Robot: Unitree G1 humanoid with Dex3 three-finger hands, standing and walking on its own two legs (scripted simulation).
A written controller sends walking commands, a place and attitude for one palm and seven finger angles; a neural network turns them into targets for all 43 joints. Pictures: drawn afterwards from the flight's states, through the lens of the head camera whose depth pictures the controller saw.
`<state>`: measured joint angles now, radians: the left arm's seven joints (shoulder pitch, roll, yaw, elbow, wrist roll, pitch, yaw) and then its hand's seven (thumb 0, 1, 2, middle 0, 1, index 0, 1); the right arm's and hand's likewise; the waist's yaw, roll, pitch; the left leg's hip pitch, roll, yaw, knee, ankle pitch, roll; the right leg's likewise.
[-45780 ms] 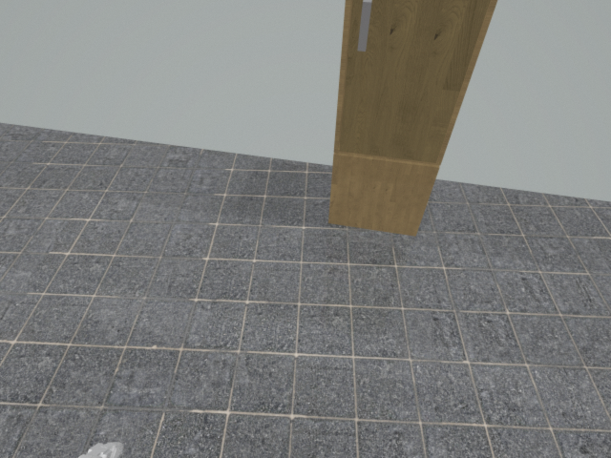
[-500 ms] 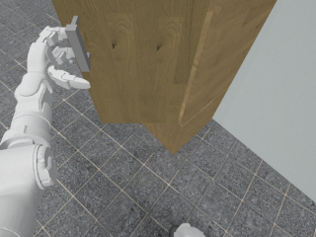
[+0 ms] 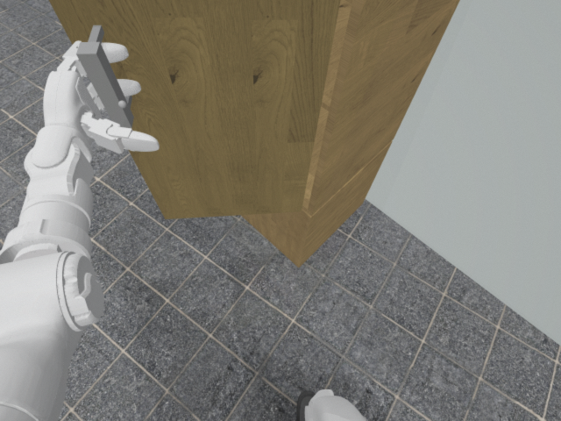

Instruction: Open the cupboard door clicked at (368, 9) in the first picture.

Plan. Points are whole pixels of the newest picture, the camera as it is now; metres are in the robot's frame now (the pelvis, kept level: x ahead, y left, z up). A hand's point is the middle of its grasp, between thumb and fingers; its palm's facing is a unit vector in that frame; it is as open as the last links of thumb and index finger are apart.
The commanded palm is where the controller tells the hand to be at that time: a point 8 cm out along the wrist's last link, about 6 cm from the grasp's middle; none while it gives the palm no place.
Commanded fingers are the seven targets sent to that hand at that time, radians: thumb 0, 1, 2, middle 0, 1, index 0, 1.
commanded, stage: slide the fingers in behind the handle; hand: left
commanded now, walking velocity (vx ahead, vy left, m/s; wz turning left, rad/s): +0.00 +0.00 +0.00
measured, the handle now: (111, 79) +0.57 +0.19 +0.13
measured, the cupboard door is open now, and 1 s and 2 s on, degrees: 49 49 91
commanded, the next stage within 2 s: close the thumb around the handle in 0.06 s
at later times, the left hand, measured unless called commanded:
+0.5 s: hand (122, 106) +0.51 +0.17 +0.13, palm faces -0.01 -1.00 -0.04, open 10.9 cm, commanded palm +0.49 +0.21 +0.13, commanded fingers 0.00 0.51 0.73 -0.37 -1.31 -0.37 -1.31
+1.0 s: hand (121, 105) +0.51 +0.17 +0.13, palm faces -0.02 -1.00 -0.03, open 5.9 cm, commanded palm +0.48 +0.22 +0.13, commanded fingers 0.00 0.90 0.90 -0.40 -1.35 -0.40 -1.35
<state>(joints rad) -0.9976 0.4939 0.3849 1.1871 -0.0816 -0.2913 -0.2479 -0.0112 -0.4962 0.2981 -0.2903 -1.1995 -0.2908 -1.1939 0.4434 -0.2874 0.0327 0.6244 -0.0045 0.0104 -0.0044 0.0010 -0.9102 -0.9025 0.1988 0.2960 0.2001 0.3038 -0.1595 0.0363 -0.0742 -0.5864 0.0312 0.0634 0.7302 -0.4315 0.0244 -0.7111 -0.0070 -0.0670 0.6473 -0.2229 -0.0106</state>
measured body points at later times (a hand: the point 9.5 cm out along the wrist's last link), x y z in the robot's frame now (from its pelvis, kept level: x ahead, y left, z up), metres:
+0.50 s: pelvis +0.00 +0.00 +0.00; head +0.10 +0.00 +0.44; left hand +0.51 +0.22 +0.14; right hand +0.00 -0.27 -0.12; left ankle -0.06 +0.10 -0.71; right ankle +0.04 -0.12 -0.71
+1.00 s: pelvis +0.00 +0.00 +0.00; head +0.10 +0.00 +0.44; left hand +0.51 +0.22 +0.14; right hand +0.01 -0.27 -0.12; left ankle -0.06 +0.10 -0.71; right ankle +0.04 -0.12 -0.71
